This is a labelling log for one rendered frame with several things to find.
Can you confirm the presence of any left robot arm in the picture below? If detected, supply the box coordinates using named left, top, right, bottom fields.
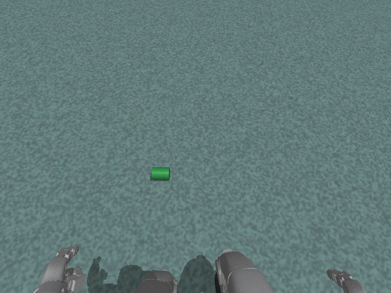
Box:
left=33, top=281, right=65, bottom=293

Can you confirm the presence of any left robot hand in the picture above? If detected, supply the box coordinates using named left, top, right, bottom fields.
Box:
left=40, top=245, right=87, bottom=293

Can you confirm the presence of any right robot hand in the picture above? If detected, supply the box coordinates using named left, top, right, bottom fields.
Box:
left=327, top=269, right=367, bottom=293

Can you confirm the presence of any can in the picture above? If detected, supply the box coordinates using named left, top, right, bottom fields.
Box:
left=152, top=167, right=170, bottom=180

